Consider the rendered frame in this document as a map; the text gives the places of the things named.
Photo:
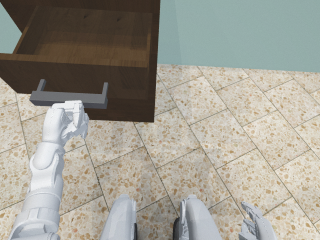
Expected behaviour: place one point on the robot left forearm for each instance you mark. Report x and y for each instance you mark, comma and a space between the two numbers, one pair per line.
40, 211

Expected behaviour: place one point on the right robot shin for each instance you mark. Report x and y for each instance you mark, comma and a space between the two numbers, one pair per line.
183, 230

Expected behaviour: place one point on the robot left thigh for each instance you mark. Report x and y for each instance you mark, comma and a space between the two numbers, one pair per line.
121, 217

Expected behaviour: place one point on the handle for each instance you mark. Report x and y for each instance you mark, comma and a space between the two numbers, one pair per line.
89, 100

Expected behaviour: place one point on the drawer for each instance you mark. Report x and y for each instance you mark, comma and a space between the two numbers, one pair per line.
77, 50

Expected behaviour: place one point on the left robot hand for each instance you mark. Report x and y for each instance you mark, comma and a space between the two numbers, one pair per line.
63, 121

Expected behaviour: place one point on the right robot hand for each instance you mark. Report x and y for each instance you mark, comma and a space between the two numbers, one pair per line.
261, 229

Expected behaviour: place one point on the cabinet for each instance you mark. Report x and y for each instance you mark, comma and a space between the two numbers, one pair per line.
118, 109

